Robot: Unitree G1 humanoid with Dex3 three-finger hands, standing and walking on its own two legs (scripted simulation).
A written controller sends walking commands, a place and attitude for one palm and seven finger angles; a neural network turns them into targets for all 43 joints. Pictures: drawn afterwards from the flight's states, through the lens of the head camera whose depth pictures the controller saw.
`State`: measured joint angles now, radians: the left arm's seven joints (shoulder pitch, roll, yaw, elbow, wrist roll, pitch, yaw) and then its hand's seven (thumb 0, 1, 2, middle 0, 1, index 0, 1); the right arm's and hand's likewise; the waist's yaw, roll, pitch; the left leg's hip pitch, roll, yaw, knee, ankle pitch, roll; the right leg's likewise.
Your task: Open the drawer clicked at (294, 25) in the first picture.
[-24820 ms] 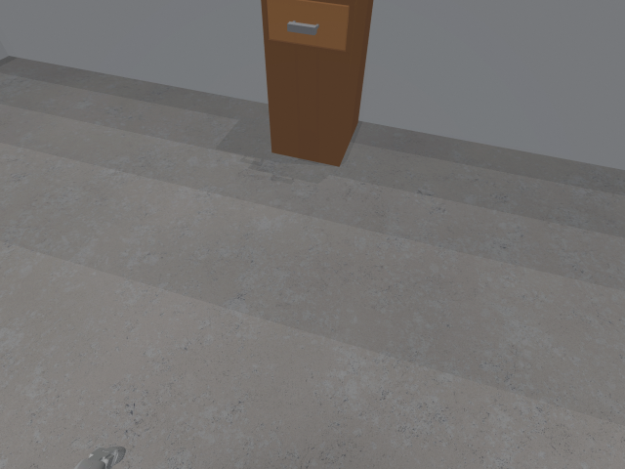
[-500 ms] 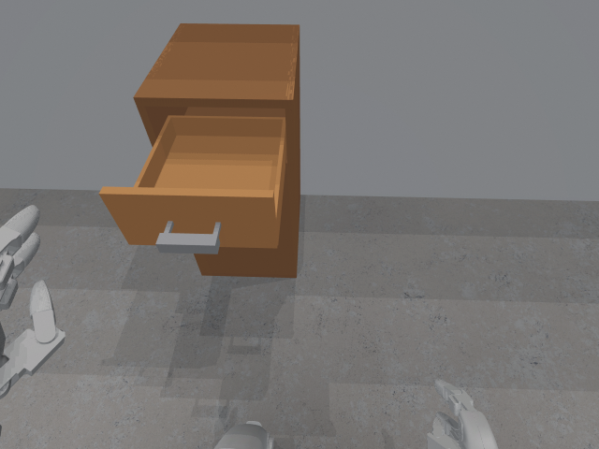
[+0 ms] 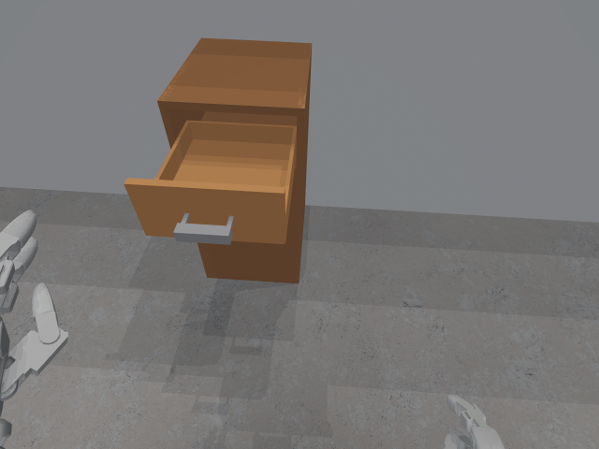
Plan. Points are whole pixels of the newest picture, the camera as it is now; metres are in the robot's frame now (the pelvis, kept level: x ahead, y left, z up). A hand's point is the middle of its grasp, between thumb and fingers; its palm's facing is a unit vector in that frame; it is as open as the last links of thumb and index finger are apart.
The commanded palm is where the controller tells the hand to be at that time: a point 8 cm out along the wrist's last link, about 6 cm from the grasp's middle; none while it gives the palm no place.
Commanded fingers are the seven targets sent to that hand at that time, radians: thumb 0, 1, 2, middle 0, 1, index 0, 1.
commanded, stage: stop stepping back and stand still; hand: left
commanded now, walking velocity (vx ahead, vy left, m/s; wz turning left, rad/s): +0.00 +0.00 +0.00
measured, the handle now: (206, 226) +0.57 +0.23 -0.09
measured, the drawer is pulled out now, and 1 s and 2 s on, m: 0.30 0.30 0.30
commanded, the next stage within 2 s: let the arm hang, fingers relaxed in 0.02 s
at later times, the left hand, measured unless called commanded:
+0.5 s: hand out of the picture +0.02 +0.19 -0.18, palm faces +0.09 -0.98 -0.18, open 6.9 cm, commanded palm none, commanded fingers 0.00 0.90 0.90 -0.20 -0.30 -0.20 -0.30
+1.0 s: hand out of the picture -0.01 +0.17 -0.17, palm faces +0.06 -0.99 -0.15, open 7.4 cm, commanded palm none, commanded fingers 0.00 0.90 0.90 -0.20 -0.30 -0.20 -0.30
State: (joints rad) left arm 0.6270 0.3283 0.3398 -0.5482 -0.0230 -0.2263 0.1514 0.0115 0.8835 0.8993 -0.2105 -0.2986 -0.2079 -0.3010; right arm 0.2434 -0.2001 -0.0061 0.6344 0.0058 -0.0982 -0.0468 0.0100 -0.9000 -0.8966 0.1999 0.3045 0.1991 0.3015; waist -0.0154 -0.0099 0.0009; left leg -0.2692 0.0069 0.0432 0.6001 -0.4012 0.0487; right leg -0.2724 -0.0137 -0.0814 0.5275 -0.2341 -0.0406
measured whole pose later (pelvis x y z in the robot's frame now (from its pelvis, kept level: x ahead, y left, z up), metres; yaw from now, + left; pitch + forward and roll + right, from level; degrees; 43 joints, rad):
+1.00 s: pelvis +0.01 +0.02 +0.01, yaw +1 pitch -3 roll +0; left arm 0.31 0.09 0.01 1.13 0.01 0.01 0.03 0.00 0.90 0.90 -0.20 -0.30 -0.20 -0.30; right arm 0.32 -0.08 0.00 1.13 -0.01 0.01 -0.04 0.00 -0.90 -0.90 0.20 0.30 0.20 0.30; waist -0.01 0.02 0.05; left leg -0.19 -0.01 0.04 0.44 -0.21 0.03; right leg -0.16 -0.01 -0.04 0.44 -0.24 -0.01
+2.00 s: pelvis +0.03 +0.00 +0.01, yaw +2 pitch -2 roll +0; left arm 0.30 0.10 0.02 1.13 0.01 0.00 0.04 0.00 0.90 0.90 -0.20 -0.30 -0.19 -0.30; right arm 0.30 -0.10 -0.01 1.13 -0.01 0.01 -0.05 0.00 -0.91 -0.90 0.20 0.30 0.20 0.30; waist -0.01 0.01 0.07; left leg -0.17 0.01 0.02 0.43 -0.23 0.00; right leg -0.13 0.01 -0.06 0.42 -0.27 -0.03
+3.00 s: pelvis +0.04 -0.01 +0.01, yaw +1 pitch -2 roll +0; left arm 0.30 0.10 0.02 1.15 0.01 0.00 0.04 0.00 0.90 0.90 -0.20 -0.30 -0.19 -0.30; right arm 0.30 -0.10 -0.01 1.15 -0.01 0.01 -0.05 0.00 -0.90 -0.90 0.20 0.30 0.20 0.30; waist -0.01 0.01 0.07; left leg -0.14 0.02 0.02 0.41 -0.23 -0.01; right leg -0.10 0.02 -0.06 0.40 -0.26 -0.04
